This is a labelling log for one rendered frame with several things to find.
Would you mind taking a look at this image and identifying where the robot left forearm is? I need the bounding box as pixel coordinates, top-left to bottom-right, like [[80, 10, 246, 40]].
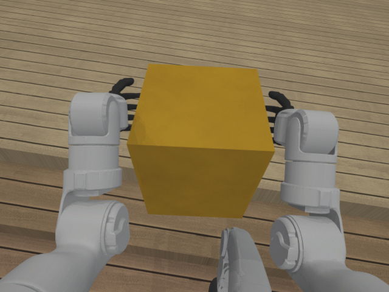
[[55, 92, 128, 243]]

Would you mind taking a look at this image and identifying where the right robot thigh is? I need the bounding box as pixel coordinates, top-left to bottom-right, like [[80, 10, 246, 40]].
[[219, 228, 272, 292]]

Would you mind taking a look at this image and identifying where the right robot upper arm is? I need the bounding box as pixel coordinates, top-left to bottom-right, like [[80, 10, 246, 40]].
[[269, 215, 389, 292]]

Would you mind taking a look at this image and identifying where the robot left hand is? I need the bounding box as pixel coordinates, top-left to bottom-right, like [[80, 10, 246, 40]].
[[109, 78, 140, 132]]

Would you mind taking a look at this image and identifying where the left robot upper arm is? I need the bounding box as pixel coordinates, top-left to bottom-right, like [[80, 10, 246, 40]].
[[0, 200, 130, 292]]

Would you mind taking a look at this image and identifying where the robot right shin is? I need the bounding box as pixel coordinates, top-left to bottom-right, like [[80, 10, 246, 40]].
[[217, 227, 234, 292]]

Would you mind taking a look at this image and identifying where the carton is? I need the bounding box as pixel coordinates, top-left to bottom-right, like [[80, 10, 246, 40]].
[[127, 64, 275, 218]]

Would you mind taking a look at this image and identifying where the robot right hand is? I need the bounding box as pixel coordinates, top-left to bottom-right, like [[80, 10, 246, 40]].
[[265, 91, 294, 145]]

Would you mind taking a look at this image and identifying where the robot right forearm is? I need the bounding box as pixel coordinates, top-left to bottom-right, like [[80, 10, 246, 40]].
[[274, 109, 346, 259]]

